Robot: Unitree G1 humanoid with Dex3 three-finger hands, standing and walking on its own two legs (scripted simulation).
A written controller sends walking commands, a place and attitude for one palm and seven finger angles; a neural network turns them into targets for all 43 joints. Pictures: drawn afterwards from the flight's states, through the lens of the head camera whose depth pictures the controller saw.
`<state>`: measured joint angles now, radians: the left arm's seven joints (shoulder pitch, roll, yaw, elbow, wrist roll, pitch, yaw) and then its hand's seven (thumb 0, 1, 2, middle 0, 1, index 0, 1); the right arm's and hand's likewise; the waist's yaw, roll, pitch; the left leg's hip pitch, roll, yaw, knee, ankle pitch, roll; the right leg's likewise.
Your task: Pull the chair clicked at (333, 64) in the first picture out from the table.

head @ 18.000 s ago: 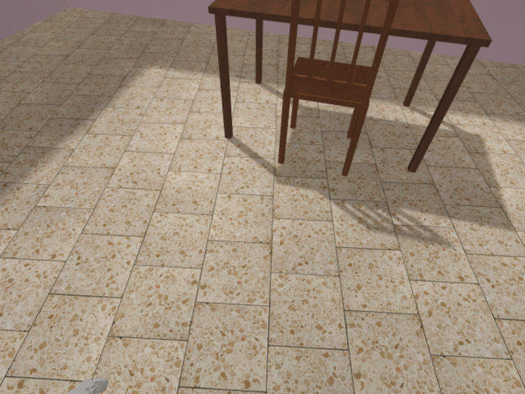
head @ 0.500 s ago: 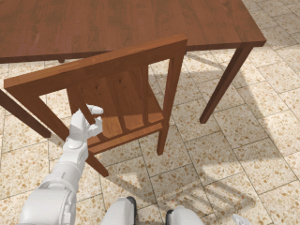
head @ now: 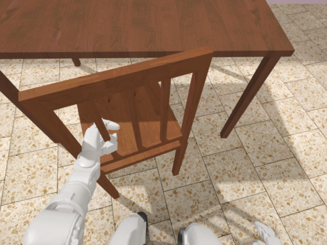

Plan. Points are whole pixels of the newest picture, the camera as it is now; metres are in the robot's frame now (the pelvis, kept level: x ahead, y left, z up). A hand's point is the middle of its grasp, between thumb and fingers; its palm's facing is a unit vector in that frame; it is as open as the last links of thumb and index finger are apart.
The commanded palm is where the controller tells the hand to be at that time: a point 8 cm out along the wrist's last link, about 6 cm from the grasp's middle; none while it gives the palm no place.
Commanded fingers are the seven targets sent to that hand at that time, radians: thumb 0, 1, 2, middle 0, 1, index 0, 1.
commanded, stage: step backward, pulling the chair out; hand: left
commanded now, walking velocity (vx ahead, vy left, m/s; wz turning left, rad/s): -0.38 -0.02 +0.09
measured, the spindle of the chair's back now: (135, 124) +0.43 +0.10 -0.04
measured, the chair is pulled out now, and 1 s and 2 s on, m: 0.18 0.28 0.43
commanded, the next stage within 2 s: none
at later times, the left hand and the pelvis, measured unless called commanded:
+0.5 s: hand (114, 150) +0.35 +0.15 -0.06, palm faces +0.06 -0.98 -0.17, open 5.0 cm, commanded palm +0.35 +0.20 -0.06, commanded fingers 0.00 0.90 0.90 -0.50 -1.45 -0.50 -1.45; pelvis -0.04 +0.01 +0.01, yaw +4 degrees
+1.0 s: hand (113, 181) +0.26 +0.14 -0.05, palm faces +0.11 -0.98 -0.17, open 5.1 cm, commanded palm +0.27 +0.20 -0.05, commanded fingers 0.00 0.90 0.90 -0.50 -1.45 -0.50 -1.45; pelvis -0.12 -0.01 +0.00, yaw +6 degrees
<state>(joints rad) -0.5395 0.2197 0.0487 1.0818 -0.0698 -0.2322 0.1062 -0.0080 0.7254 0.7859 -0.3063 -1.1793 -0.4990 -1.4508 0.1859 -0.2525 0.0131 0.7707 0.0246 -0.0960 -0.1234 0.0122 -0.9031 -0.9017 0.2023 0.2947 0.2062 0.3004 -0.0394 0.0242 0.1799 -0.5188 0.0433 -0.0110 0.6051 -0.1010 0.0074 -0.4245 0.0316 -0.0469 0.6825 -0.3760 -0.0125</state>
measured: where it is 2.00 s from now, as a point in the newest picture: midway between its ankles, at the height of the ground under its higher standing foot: outside the picture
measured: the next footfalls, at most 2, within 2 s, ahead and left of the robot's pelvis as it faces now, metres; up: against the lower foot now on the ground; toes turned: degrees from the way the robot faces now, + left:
left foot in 0.36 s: -0.01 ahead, +0.16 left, +0.00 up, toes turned +3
left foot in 1.00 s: -0.14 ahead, +0.12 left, +0.00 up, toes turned +7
